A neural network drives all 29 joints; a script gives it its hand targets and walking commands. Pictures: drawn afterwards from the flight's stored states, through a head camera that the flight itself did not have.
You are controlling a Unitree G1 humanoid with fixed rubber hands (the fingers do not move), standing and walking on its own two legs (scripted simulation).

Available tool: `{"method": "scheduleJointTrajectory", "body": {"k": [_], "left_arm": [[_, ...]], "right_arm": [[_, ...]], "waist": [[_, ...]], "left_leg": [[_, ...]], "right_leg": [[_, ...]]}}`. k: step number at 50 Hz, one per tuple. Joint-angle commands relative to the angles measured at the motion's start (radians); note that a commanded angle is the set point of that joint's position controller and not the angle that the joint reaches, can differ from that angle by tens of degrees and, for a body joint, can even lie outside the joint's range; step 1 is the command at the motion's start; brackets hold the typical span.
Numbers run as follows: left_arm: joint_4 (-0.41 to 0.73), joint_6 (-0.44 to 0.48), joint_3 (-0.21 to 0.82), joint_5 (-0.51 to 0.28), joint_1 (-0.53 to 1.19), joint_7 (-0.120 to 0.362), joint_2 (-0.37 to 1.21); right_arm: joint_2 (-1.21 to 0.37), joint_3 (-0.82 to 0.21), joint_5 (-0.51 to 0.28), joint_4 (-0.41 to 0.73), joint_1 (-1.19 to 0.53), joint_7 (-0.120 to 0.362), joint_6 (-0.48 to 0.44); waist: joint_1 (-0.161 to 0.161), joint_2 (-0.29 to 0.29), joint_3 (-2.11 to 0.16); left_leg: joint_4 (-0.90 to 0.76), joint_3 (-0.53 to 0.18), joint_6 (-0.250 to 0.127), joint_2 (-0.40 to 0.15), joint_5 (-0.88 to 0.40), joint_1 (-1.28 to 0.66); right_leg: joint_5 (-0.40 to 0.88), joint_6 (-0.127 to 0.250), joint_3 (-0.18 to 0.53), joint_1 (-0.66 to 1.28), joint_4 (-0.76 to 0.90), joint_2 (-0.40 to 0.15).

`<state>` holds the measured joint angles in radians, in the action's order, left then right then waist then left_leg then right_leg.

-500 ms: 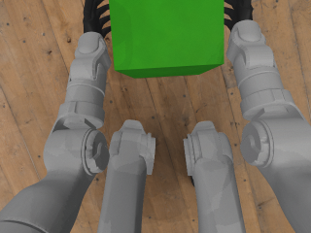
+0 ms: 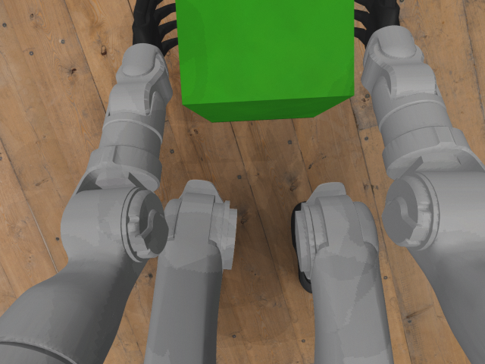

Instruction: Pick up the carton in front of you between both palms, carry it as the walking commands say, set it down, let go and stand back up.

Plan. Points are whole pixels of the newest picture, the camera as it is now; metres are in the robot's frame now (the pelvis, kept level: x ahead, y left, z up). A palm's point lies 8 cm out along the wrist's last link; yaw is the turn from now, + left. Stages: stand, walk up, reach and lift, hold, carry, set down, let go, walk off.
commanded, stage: set down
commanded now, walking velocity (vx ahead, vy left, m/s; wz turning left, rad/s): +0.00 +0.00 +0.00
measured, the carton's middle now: (261, 49) +0.53 +0.00 -0.24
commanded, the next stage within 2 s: let go in 1.72 s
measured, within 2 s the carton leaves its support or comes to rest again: neither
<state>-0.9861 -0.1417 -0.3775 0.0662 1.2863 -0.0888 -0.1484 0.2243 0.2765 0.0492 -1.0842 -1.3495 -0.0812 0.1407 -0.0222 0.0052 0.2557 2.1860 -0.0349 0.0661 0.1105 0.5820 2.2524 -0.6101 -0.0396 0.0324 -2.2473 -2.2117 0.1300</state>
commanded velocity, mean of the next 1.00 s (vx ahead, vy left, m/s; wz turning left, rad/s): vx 0.00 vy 0.00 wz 0.00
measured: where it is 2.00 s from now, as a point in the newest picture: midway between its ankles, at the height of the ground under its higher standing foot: (258, 259)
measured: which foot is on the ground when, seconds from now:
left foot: down 0.00-1.00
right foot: down 0.00-1.00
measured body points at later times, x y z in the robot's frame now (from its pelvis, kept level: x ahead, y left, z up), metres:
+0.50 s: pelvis -0.01 +0.00 +0.00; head +0.35 -0.01 +0.26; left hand +0.52 +0.17 -0.19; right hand +0.53 -0.16 -0.18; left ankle +0.11 +0.12 -0.34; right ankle +0.10 -0.11 -0.34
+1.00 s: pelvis +0.00 +0.00 +0.05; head +0.33 +0.00 +0.35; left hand +0.53 +0.20 -0.08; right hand +0.55 -0.18 -0.08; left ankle +0.11 +0.12 -0.34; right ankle +0.10 -0.11 -0.34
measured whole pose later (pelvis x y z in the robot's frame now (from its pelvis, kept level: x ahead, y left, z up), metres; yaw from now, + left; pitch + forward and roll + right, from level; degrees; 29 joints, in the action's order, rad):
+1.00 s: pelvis +0.00 +0.00 +0.05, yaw +0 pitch +41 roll +1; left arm -0.90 -0.11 -0.21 -0.14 1.17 -0.12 -0.27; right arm 0.33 0.15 -0.14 -0.95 -1.22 -0.08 0.12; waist -0.02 0.00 0.11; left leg 2.02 -0.01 0.03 0.06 0.56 2.18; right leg -0.59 -0.01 0.01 -2.17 -2.04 0.06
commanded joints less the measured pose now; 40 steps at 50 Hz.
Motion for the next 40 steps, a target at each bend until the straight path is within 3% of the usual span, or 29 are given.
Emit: {"method": "scheduleJointTrajectory", "body": {"k": [1, 11, 17, 19, 21, 23, 25, 32, 36, 40], "left_arm": [[0.028, 0.011, 0.273, -0.023, 0.519, 0.228, 0.713], [-0.042, 0.000, 0.183, 0.033, 0.460, 0.237, 0.591], [-0.060, 0.012, 0.148, 0.048, 0.435, 0.223, 0.513], [-0.070, 0.027, 0.113, 0.051, 0.397, 0.199, 0.406], [-0.088, 0.060, 0.030, 0.055, 0.283, 0.120, 0.071], [-0.089, 0.105, 0.012, 0.003, 0.222, 0.029, -0.227], [-0.084, 0.130, 0.059, -0.079, 0.252, -0.002, -0.276], [0.009, 0.167, 0.236, -0.285, 0.280, -0.006, -0.276], [0.078, 0.149, 0.249, -0.319, 0.216, -0.024, -0.303], [0.197, 0.110, 0.231, -0.302, 0.164, -0.046, -0.306]], "right_arm": [[-0.768, -0.226, -0.028, 0.060, -0.483, 0.235, -0.019], [-0.654, -0.150, 0.029, -0.006, -0.428, 0.240, -0.005], [-0.570, -0.125, 0.036, -0.022, -0.414, 0.226, -0.015], [-0.452, -0.102, 0.037, -0.029, -0.384, 0.200, -0.029], [-0.103, -0.035, 0.037, -0.025, -0.289, 0.121, -0.059], [0.193, -0.026, -0.018, -0.018, -0.227, 0.034, -0.098], [0.234, -0.070, -0.094, -0.015, -0.251, 0.005, -0.118], [0.251, -0.213, -0.261, 0.096, -0.284, 0.006, -0.151], [0.284, -0.217, -0.283, 0.155, -0.220, -0.005, -0.133], [0.293, -0.188, -0.266, 0.262, -0.171, -0.018, -0.095]], "waist": [[-0.009, 0.018, -0.816], [-0.008, 0.017, -0.692], [-0.011, 0.019, -0.700], [-0.013, 0.018, -0.719], [-0.013, 0.012, -0.752], [-0.015, 0.010, -0.803], [-0.018, 0.007, -0.868], [-0.008, 0.020, -1.107], [-0.003, 0.022, -1.279], [-0.005, 0.024, -1.441]], "left_leg": [[-0.150, 0.074, -0.056, 0.027, -0.244, -0.356], [-0.154, 0.067, -0.063, 0.016, -0.169, -0.297], [-0.146, 0.073, -0.052, 0.003, -0.169, -0.317], [-0.144, 0.078, -0.040, -0.008, -0.178, -0.340], [-0.142, 0.083, -0.025, -0.028, -0.190, -0.385], [-0.144, 0.078, -0.017, -0.049, -0.214, -0.428], [-0.131, 0.070, -0.018, -0.058, -0.265, -0.448], [-0.100, 0.055, -0.024, -0.078, -0.429, -0.557], [-0.118, 0.069, -0.021, -0.070, -0.448, -0.667], [-0.176, 0.091, -0.025, -0.053, -0.426, -0.761]], "right_leg": [[0.234, 0.043, -0.048, 0.293, 0.194, 0.017], [0.166, 0.051, -0.029, 0.267, 0.206, 0.007], [0.161, 0.037, -0.031, 0.295, 0.201, -0.007], [0.169, 0.028, -0.034, 0.317, 0.199, -0.017], [0.179, 0.010, -0.039, 0.354, 0.202, -0.038], [0.204, -0.003, -0.033, 0.400, 0.201, -0.059], [0.255, -0.003, -0.025, 0.419, 0.183, -0.070], [0.404, 0.004, -0.033, 0.512, 0.140, -0.095], [0.420, 0.007, -0.055, 0.613, 0.150, -0.092], [0.396, 0.014, -0.081, 0.716, 0.200, -0.074]]}}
